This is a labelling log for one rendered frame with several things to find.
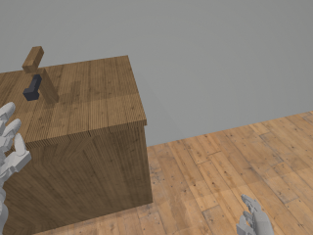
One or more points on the right robot hand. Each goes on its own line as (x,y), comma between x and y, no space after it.
(258,220)

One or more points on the tap lever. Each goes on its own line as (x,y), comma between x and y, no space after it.
(31,93)

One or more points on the counter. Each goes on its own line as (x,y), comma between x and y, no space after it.
(86,137)

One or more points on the left robot hand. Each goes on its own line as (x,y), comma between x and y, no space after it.
(16,160)

